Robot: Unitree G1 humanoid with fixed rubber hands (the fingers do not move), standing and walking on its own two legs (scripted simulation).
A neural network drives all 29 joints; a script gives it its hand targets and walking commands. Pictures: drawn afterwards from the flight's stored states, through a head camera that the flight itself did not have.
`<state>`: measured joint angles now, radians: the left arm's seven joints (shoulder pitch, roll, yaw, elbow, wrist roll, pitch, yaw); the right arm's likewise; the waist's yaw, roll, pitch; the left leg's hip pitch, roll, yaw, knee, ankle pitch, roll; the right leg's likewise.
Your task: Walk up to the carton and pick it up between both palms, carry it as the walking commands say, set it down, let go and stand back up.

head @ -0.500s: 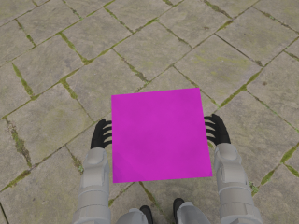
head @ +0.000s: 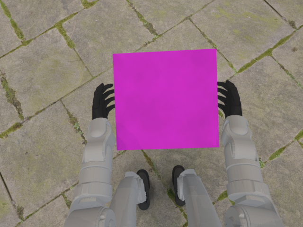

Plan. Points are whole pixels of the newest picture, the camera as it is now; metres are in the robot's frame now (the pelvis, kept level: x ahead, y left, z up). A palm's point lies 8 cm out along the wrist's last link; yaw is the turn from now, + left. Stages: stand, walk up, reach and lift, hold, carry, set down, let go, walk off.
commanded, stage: set down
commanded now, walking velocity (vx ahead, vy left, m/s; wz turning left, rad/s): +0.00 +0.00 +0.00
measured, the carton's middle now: (164, 102) +0.45 -0.01 -0.15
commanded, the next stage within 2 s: none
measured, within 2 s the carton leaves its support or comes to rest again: neither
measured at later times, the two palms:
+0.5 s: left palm (110, 103) +0.46 +0.16 -0.18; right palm (211, 105) +0.45 -0.17 -0.20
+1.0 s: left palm (117, 106) +0.46 +0.15 -0.24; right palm (210, 103) +0.47 -0.18 -0.25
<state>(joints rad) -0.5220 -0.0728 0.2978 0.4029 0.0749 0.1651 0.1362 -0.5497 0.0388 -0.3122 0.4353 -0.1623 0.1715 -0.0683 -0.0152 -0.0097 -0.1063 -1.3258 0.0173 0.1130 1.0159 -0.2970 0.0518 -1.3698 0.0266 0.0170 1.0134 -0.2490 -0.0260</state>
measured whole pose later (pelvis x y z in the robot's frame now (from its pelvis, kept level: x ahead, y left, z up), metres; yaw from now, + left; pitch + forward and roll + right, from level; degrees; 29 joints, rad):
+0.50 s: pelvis -0.01 +0.00 -0.08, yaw +2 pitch +40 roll +3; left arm -0.94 0.03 0.40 0.56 0.14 0.30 0.15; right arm -0.94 -0.02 -0.38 0.58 -0.16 0.36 -0.15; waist -0.02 -0.01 0.02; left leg -1.66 0.00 0.10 1.36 -0.40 0.05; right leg -1.71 0.03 0.02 1.37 -0.36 -0.03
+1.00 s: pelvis -0.08 -0.01 -0.16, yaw +2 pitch +26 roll +4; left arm -1.28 0.12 0.43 0.58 0.02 0.37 0.15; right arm -1.32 -0.20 -0.37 0.64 -0.05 0.43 -0.13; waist -0.02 -0.01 0.43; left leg -1.72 -0.01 0.09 1.68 -0.44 0.04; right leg -1.77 0.03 0.01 1.69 -0.40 -0.03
